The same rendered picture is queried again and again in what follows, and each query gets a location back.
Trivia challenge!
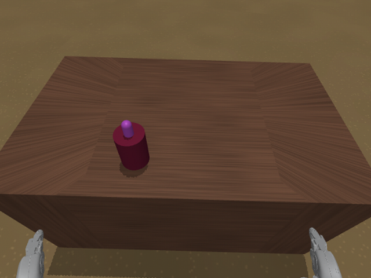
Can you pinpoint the left robot hand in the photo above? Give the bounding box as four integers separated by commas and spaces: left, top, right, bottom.
16, 229, 45, 278

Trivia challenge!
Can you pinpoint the bottle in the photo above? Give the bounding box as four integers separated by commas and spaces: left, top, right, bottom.
112, 120, 150, 170

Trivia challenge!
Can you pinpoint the right robot hand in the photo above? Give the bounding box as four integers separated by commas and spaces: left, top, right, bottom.
301, 228, 342, 278

